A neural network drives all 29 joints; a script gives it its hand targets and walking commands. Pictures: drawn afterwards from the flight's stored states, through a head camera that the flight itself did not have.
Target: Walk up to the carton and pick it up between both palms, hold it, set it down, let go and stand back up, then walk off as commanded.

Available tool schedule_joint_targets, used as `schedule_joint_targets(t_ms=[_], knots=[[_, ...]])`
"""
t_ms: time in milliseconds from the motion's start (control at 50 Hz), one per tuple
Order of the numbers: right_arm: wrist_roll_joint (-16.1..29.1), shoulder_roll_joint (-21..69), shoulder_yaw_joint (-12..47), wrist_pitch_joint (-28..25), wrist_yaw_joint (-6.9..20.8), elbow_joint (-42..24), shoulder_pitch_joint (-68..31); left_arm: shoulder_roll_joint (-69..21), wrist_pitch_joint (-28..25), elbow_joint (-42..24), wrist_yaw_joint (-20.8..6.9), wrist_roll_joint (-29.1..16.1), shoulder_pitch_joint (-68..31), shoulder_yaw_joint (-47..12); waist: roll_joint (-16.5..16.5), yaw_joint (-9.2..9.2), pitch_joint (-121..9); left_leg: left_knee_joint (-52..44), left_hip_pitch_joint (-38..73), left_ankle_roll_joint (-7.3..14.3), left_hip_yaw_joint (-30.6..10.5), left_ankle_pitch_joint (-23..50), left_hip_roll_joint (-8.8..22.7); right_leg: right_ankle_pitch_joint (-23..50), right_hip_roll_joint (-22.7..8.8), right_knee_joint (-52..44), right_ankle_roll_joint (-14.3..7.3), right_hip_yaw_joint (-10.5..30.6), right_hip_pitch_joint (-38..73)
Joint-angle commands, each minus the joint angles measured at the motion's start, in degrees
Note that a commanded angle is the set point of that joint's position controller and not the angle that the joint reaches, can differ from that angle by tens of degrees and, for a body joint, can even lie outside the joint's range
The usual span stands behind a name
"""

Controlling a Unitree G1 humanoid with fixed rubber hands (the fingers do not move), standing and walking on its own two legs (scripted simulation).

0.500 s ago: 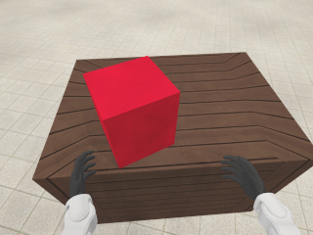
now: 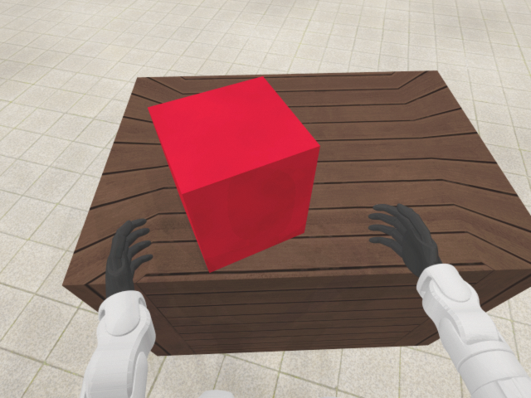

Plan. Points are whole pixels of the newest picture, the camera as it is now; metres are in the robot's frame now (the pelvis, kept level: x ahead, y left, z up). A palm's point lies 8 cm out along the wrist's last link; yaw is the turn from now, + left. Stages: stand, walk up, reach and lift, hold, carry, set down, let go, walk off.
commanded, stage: reach and lift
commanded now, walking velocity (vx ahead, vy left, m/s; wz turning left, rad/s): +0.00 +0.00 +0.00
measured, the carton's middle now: (235, 177) +0.46 +0.12 +0.02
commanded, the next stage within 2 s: none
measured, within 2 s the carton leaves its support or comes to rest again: neither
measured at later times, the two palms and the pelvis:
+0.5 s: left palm (121, 232) +0.29 +0.24 +0.10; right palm (390, 194) +0.38 -0.14 +0.09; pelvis -0.01 +0.00 +0.00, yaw +0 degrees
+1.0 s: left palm (127, 196) +0.33 +0.24 +0.12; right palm (377, 144) +0.44 -0.11 +0.14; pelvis -0.01 +0.00 +0.00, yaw +0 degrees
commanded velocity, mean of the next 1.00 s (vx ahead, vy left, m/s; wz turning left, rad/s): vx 0.00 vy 0.00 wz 0.00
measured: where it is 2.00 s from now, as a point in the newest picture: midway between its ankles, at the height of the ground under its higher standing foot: outside the picture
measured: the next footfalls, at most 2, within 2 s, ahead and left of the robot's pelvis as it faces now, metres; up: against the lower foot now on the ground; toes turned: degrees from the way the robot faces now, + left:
none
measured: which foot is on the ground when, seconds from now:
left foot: down 0.00-1.00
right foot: down 0.00-1.00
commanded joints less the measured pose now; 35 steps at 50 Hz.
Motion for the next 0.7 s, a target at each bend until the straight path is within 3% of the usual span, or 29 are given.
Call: schedule_joint_targets(t_ms=[0, 20, 40, 60, 120, 140, 180, 200, 220, 240, 260, 280, 320, 340, 360, 380, 400, 420, 440, 460, 480, 500, 560, 580, 600, 620, 640, 660, 680], knots=[[4.6, -17.0, -6.4, 0.6, -1.2, -12.9, -28.8, 1.1, 1.2, -9.3, 0.9, -8.7, -27.8, 3.2, 1.0, 1.73, -20.5, -5.9, 4.4, 2.9, 4.9, 10.1, -4.2, 12.3, 0.7, -14.2, 0.0, 5.2, 9.9], [4.3, -18.2, -7.8, 1.8, -1.0, -10.8, -30.9, 1.5, 2.2, -7.7, 1.0, -9.1, -30.0, 3.3, -0.5, 1.86, -20.0, -6.5, 3.1, 3.2, 4.5, 7.2, -3.8, 7.2, 0.7, -14.8, 0.2, 5.1, 8.8], [4.1, -18.2, -8.4, 2.8, -0.6, -10.1, -30.0, 1.1, 3.5, -10.1, 1.8, -9.5, -30.8, 3.0, 1.8, 1.39, -21.5, -6.8, 4.2, 3.0, 4.2, 8.4, -3.7, 6.7, 1.0, -14.8, -0.6, 4.3, 7.8], [3.6, -18.8, -8.0, 4.4, -0.3, -7.1, -33.8, 1.0, 5.3, -6.8, 2.1, -9.7, -32.3, 2.5, 1.1, 1.75, -19.9, -7.0, 5.3, 3.1, 3.4, 6.5, -3.1, 5.0, 1.6, -15.0, -0.7, 3.6, 5.2], [3.1, -16.4, -7.1, 7.6, -1.2, -6.4, -37.6, 3.1, 8.9, -1.2, 2.7, -8.1, -37.6, 6.1, -1.6, 3.89, -18.4, -7.0, 0.8, 4.0, 4.3, 2.9, -3.6, 1.1, 0.5, -14.6, 0.1, 6.6, 7.0], [3.9, -16.3, -6.9, 8.7, -1.3, -5.8, -41.6, 3.2, 10.5, -1.7, 3.1, -7.4, -40.6, 6.9, 0.5, 4.41, -20.0, -7.1, 1.1, 3.6, 3.5, 3.0, -3.5, 1.4, -0.9, -15.1, 0.2, 7.7, 8.5], [3.4, -17.1, -7.1, 10.5, -1.8, -7.1, -41.9, 3.7, 12.1, -2.6, 3.4, -7.4, -41.0, 8.1, 0.0, 6.16, -21.4, -7.2, 0.1, 3.7, 3.8, 3.1, -3.6, 0.2, -0.5, -14.5, 0.5, 7.8, 9.8], [3.4, -18.0, -8.0, 11.1, -1.8, -6.1, -42.0, 3.7, 13.2, -4.4, 3.9, -7.7, -42.5, 8.1, 1.0, 5.39, -22.4, -7.2, 1.0, 3.2, 4.1, 6.5, -3.6, 5.3, -0.2, -13.9, 0.5, 6.9, 10.8], [3.6, -17.6, -7.2, 11.2, -2.3, -6.5, -42.9, 3.8, 13.3, -5.7, 3.7, -7.6, -43.9, 8.8, 1.9, 6.22, -23.5, -6.6, 0.7, 3.2, 4.3, 9.0, -3.8, 9.1, 0.1, -13.1, 0.2, 6.7, 12.1], [3.4, -18.9, -7.6, 12.3, -2.1, -3.6, -44.9, 3.1, 14.4, -4.4, 3.7, -8.3, -45.7, 7.8, 1.8, 4.77, -23.5, -6.4, 1.9, 3.1, 3.7, 8.5, -3.6, 9.1, 1.3, -12.7, -0.2, 5.5, 10.9], [3.8, -18.3, -7.7, 12.6, -2.1, -4.4, -44.5, 3.0, 14.6, -9.3, 3.8, -8.8, -46.9, 7.4, 4.1, 4.35, -27.0, -5.6, 3.7, 2.6, 3.7, 12.5, -3.7, 13.9, 1.4, -12.1, -0.6, 4.7, 11.8], [5.2, -18.2, -6.2, 12.6, -2.5, -8.3, -44.6, 4.1, 15.0, -10.3, 3.6, -8.6, -44.8, 8.0, 3.5, 6.15, -29.3, -4.4, 3.7, 2.5, 4.0, 16.5, -3.8, 17.9, 1.0, -11.4, 0.0, 5.1, 13.3], [3.3, -18.9, -7.1, 13.8, -3.3, -5.0, -45.4, 4.9, 16.7, -5.3, 2.8, -7.4, -44.7, 9.3, 1.2, 5.90, -29.0, -5.0, 3.5, 2.4, 4.2, 16.1, -3.7, 18.8, 1.7, -11.5, 0.3, 5.2, 15.0], [3.8, -19.0, -5.9, 14.1, -3.5, -6.7, -46.8, 3.6, 17.1, -6.5, 2.5, -9.0, -44.6, 7.8, 0.7, 5.70, -30.5, -4.6, 2.8, 2.3, 4.4, 18.5, -3.9, 22.4, 2.0, -10.9, 0.2, 5.1, 15.9], [3.4, -18.9, -6.8, 14.1, -3.5, -6.2, -49.0, 4.2, 16.6, -6.5, 2.1, -8.9, -47.6, 7.3, 1.7, 4.17, -31.4, -4.8, 3.7, 1.8, 3.9, 19.2, -3.6, 22.0, 2.5, -10.7, 0.4, 3.7, 14.7], [4.2, -18.5, -5.5, 14.7, -3.6, -4.7, -51.3, 3.9, 17.4, -4.7, 2.1, -7.9, -50.0, 8.2, 3.0, 5.57, -29.2, -4.8, 3.6, 1.8, 4.3, 17.6, -3.7, 18.0, 2.0, -11.6, 0.3, 4.5, 13.1], [3.8, -18.3, -6.4, 14.6, -3.8, -4.6, -47.4, 3.9, 17.5, -6.1, 1.9, -8.0, -47.9, 7.4, 4.7, 4.10, -31.0, -4.1, 5.2, 1.8, 3.9, 20.7, -3.7, 21.7, 1.8, -11.5, 0.3, 3.9, 13.0], [4.6, -18.2, -5.5, 15.1, -3.7, -4.7, -51.9, 4.9, 17.4, -5.0, 1.8, -8.2, -50.3, 8.9, 2.7, 5.75, -28.8, -4.4, 2.9, 2.1, 4.2, 17.9, -3.7, 19.5, 1.7, -11.5, 0.5, 4.5, 13.7], [4.0, -19.0, -6.1, 15.2, -4.2, -7.2, -53.0, 4.7, 17.7, -5.7, 1.8, -9.2, -50.2, 7.3, 3.4, 5.39, -32.1, -4.0, 3.0, 1.8, 4.1, 17.4, -3.7, 18.3, 1.8, -11.2, 0.5, 4.3, 13.6], [4.0, -18.7, -5.8, 15.9, -4.1, -4.8, -50.1, 4.7, 18.2, -4.9, 1.5, -9.8, -49.1, 6.9, 4.1, 4.66, -31.5, -3.8, 2.8, 1.8, 3.8, 18.3, -3.7, 20.5, 1.2, -10.8, 1.0, 4.6, 13.9], [4.1, -18.7, -5.7, 15.5, -4.2, -7.4, -54.7, 6.3, 17.2, -6.8, 1.6, -9.9, -52.7, 7.7, 3.5, 5.18, -34.7, -3.6, 2.9, 1.5, 4.4, 19.0, -3.6, 21.5, 1.2, -10.6, 1.4, 4.4, 15.4], [4.5, -19.7, -6.8, 15.5, -4.1, -4.5, -53.6, 5.5, 17.6, -8.4, 1.7, -9.7, -53.5, 7.2, 5.9, 3.64, -33.9, -3.1, 5.3, 1.0, 4.1, 21.8, -3.9, 21.7, 2.1, -10.5, 1.4, 3.6, 12.9], [4.2, -17.6, -4.4, 16.8, -4.4, -2.3, -55.0, 6.3, 17.9, -1.7, 1.3, -8.5, -52.9, 9.4, 4.4, 6.37, -31.0, -2.9, 3.2, 1.3, 5.0, 21.1, -3.6, 20.9, 1.9, -11.4, 1.0, 4.3, 12.9], [3.7, -18.1, -4.6, 17.3, -4.4, -1.2, -58.2, 7.5, 17.8, -1.0, 1.5, -7.3, -55.6, 10.4, 3.4, 7.21, -30.9, -4.0, 0.2, 1.7, 4.7, 17.1, -3.4, 18.5, 1.6, -11.0, 1.2, 4.4, 13.0], [4.3, -17.8, -4.5, 17.8, -4.2, 0.5, -59.0, 7.7, 17.5, -1.4, 1.8, -7.4, -57.4, 9.7, 5.0, 7.37, -31.1, -4.2, -0.3, 1.3, 4.8, 16.0, -3.5, 17.4, 1.7, -10.6, 1.1, 4.2, 13.6], [4.3, -16.9, -4.5, 17.9, -4.1, 2.0, -60.8, 7.2, 18.0, 2.4, 1.5, -8.2, -58.3, 9.1, 3.6, 6.90, -30.5, -4.5, -1.8, 1.7, 4.8, 15.0, -3.5, 16.9, 1.3, -10.5, 1.4, 4.2, 13.7], [3.6, -18.4, -5.6, 18.1, -4.0, 1.0, -61.4, 7.5, 18.0, 0.1, 1.8, -8.3, -60.2, 8.3, 5.6, 6.40, -32.9, -3.9, -0.5, 1.3, 4.4, 14.9, -3.4, 14.7, 1.4, -10.8, 1.0, 4.2, 12.9], [4.9, -17.7, -4.3, 17.6, -4.3, -2.1, -64.6, 8.9, 17.2, -0.1, 1.8, -9.1, -61.9, 9.1, 3.4, 8.11, -35.3, -3.6, -3.1, 2.1, 5.1, 13.6, -3.7, 15.3, 0.7, -10.1, 1.8, 5.2, 14.3], [4.2, -18.1, -4.6, 17.9, -4.4, -0.3, -64.6, 8.8, 17.0, 0.4, 1.9, -9.0, -61.7, 8.4, 4.4, 7.43, -35.8, -3.2, -1.8, 1.7, 4.4, 15.1, -3.3, 17.4, 0.8, -9.8, 2.3, 4.7, 14.1]])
